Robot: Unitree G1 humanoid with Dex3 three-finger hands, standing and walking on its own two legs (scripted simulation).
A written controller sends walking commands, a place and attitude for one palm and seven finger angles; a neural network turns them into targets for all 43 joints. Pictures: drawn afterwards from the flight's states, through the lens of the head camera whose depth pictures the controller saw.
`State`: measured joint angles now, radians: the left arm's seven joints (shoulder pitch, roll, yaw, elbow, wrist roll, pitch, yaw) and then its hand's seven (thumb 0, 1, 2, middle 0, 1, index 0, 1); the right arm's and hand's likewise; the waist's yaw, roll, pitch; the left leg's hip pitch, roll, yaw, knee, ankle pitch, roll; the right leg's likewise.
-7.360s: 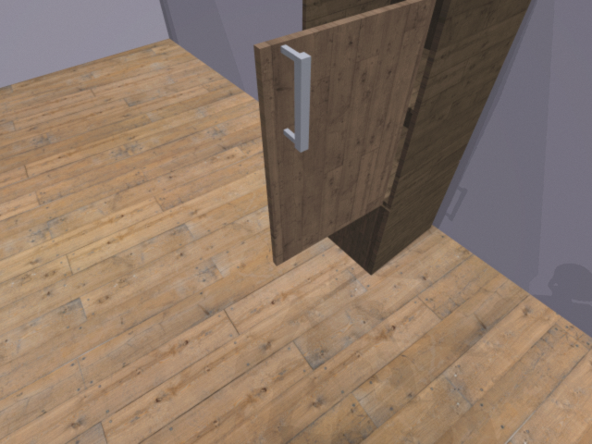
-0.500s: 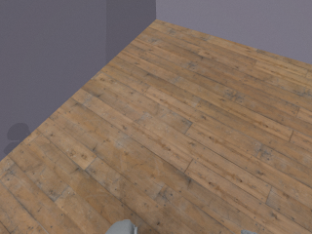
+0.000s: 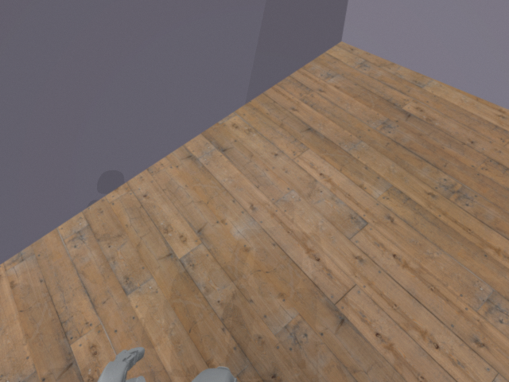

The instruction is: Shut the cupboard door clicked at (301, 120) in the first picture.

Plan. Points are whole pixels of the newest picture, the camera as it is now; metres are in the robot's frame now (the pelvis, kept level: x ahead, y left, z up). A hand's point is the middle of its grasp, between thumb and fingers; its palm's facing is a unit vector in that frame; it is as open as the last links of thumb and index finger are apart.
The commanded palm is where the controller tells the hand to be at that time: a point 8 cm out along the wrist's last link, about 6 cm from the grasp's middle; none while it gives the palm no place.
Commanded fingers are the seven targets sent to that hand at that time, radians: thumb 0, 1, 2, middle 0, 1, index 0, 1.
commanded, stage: walk to a spot facing it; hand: left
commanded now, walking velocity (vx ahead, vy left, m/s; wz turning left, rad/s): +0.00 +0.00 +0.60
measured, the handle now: out of the picture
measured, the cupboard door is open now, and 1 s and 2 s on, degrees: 86 86 86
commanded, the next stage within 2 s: none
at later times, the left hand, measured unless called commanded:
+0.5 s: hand out of the picture -0.02 +0.23 -0.18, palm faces +0.35 -0.90 -0.25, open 7.3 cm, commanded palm none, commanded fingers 0.00 0.90 0.90 -0.20 -0.30 -0.20 -0.30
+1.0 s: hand out of the picture +0.00 +0.17 -0.14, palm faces +0.56 -0.79 -0.26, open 7.4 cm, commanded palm none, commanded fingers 0.00 0.90 0.90 -0.20 -0.30 -0.20 -0.30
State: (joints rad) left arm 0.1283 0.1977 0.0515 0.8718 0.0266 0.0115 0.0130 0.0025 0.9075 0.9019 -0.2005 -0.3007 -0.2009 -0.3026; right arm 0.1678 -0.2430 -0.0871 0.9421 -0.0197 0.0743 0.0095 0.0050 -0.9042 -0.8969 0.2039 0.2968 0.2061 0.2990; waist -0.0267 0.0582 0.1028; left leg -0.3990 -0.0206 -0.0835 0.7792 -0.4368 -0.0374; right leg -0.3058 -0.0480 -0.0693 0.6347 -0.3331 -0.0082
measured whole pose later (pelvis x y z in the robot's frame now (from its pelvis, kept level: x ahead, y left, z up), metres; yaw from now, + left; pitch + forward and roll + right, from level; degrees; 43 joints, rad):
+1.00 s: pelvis +0.03 -0.03 +0.02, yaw +37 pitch +0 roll +2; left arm 0.18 0.16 0.03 0.89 0.02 0.01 0.02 0.00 0.90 0.90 -0.20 -0.30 -0.20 -0.30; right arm 0.17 -0.25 -0.10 0.97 -0.02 0.09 0.03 0.01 -0.91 -0.90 0.20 0.30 0.20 0.30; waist -0.04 0.02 0.10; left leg -0.51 0.01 0.02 1.12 -0.41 -0.07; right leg -0.18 -0.10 -0.16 0.49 -0.31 -0.01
